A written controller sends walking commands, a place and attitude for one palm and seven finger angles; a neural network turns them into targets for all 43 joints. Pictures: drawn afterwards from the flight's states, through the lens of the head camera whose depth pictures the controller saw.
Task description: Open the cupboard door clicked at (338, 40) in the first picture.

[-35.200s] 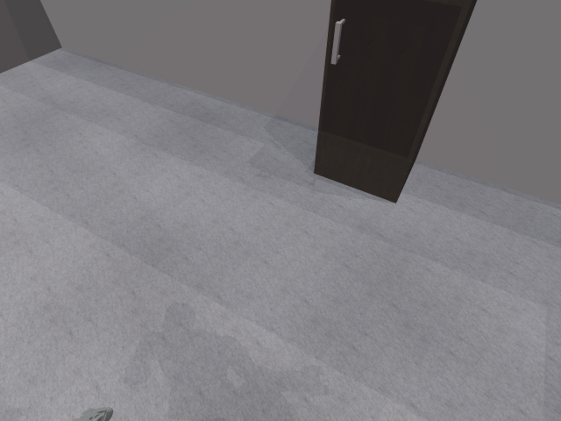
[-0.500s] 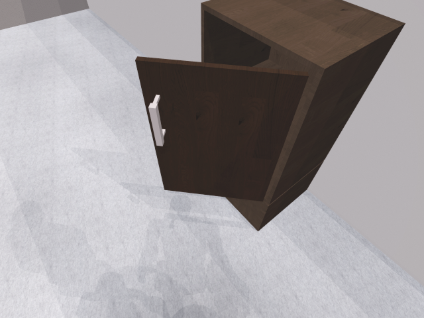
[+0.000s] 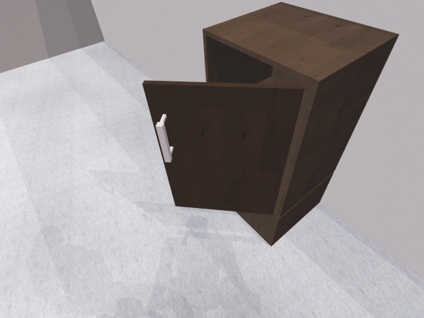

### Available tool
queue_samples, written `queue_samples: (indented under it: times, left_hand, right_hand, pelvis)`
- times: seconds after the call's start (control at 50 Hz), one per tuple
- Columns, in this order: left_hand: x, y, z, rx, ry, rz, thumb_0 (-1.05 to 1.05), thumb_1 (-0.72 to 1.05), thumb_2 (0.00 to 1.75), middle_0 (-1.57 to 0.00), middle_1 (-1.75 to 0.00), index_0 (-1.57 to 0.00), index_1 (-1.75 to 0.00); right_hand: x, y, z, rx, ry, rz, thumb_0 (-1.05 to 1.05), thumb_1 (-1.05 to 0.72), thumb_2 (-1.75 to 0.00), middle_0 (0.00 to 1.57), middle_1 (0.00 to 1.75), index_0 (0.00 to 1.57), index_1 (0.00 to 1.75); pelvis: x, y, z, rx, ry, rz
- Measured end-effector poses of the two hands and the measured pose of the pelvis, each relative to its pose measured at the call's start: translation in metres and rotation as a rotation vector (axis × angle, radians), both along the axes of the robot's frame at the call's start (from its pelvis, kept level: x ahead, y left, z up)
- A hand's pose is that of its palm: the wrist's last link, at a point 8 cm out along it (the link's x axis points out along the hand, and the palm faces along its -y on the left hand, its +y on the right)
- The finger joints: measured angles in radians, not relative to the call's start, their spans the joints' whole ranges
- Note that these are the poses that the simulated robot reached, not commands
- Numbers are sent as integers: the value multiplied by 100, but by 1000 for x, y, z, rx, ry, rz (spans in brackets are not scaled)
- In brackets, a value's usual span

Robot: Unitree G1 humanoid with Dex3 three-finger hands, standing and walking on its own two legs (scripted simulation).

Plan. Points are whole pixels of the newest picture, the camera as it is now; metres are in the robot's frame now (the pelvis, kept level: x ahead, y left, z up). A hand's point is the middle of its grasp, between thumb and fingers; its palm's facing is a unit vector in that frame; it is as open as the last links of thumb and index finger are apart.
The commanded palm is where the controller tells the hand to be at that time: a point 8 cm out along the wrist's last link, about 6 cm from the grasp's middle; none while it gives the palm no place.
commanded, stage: come to a stop and stand still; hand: left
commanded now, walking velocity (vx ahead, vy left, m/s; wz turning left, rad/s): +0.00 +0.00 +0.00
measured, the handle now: (166, 139) +0.61 +0.18 -0.04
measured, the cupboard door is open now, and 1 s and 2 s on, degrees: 44 44 44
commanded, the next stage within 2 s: look again from close up in 0.12 s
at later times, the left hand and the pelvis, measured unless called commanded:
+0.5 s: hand out of the picture +0.01 +0.15 -0.16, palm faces +0.02 -0.97 -0.24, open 7.3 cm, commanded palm none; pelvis +0.01 -0.02 +0.00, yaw +0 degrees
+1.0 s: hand out of the picture +0.02 +0.14 -0.17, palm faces +0.04 -0.97 -0.22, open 7.3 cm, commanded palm none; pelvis +0.02 -0.04 +0.00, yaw -1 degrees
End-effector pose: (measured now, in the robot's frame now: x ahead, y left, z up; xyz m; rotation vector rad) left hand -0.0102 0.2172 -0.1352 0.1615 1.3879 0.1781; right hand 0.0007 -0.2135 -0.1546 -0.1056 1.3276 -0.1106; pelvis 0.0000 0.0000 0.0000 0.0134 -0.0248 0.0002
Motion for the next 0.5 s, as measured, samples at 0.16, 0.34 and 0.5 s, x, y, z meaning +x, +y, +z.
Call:
queue_samples:
  times: [0.16,0.34,0.5]
  left_hand:
    - [16,4,7,33,-25,-12,1,92,90,-20,-30,-20,-30]
    - [22,-3,8,40,-14,-16,1,94,90,-20,-30,-20,-30]
    - [17,-15,5,25,14,-10,1,94,90,-20,-30,-20,-30]
  right_hand:
    - [-24,12,-5,47,75,-5,0,-91,-90,20,30,20,30]
    - [-40,5,-5,50,141,-17,0,-91,-90,20,30,20,30]
    - [-35,-12,-2,26,153,-20,0,-91,-90,20,30,20,30]
  pelvis:
    - [2,-3,2,8,-3,-3]
    - [4,-12,3,12,1,-6]
    - [8,-21,3,12,7,-7]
